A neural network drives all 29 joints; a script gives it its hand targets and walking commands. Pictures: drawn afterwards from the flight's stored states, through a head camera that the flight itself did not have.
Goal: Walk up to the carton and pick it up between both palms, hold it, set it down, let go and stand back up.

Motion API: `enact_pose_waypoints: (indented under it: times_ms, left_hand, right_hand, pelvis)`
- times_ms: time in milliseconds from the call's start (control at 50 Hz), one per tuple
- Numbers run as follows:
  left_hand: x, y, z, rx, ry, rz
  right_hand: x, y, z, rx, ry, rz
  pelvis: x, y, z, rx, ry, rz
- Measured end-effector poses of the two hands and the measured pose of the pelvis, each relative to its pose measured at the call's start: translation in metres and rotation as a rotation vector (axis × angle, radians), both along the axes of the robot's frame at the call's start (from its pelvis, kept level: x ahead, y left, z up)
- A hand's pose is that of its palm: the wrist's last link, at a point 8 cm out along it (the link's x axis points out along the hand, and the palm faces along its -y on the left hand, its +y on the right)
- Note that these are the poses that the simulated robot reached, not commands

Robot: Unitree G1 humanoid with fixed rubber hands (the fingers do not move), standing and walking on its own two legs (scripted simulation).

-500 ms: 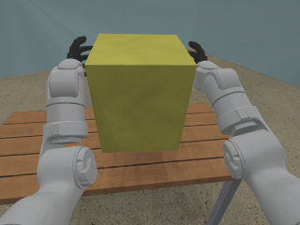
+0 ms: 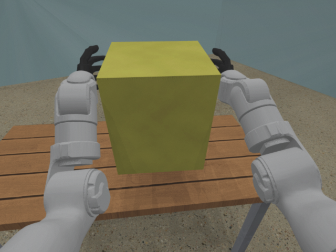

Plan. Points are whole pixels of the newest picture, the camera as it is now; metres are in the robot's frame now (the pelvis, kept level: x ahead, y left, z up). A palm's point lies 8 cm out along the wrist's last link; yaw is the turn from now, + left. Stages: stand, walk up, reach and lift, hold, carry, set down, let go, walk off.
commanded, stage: hold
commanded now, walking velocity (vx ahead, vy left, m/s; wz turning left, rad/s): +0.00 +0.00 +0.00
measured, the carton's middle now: (158, 106) +0.38 +0.01 +0.23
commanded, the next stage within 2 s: none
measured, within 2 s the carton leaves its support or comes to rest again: neither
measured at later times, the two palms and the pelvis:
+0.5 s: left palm (86, 76) +0.37 +0.16 +0.32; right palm (226, 79) +0.37 -0.14 +0.31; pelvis +0.00 -0.01 +0.00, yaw +0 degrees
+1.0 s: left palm (86, 82) +0.37 +0.16 +0.31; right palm (224, 81) +0.37 -0.14 +0.30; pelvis +0.00 +0.00 +0.00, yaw +0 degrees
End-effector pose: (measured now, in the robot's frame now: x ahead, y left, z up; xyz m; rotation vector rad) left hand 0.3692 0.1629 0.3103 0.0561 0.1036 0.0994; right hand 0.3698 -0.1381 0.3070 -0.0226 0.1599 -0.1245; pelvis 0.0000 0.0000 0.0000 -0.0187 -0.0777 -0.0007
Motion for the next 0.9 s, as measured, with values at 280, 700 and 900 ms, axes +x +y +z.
enact_pose_waypoints:
  times_ms: [280,700,900]
  left_hand:
    - [-0.0045,-0.0017,0.0032,-0.007,-0.009,0.006]
    - [0.0006,0.0029,0.0057,-0.016,0.003,-0.001]
    - [0.002,0.0029,-0.0003,-0.008,-0.004,-0.003]
  right_hand:
    - [-0.0032,-0.0016,0.001,-0.001,-0.008,0.006]
    - [0.0,0.0029,0.0029,-0.011,0.005,0.001]
    - [0.0018,0.0028,0.0023,-0.011,-0.001,0.0]
  pelvis:
    - [-0.0012,-0.0046,-0.0001,0.0,-0.006,0.007]
    - [-0.0008,-0.0039,0.0001,0.003,0.006,0.003]
    - [0.0025,-0.0009,-0.0001,-0.002,-0.003,0.007]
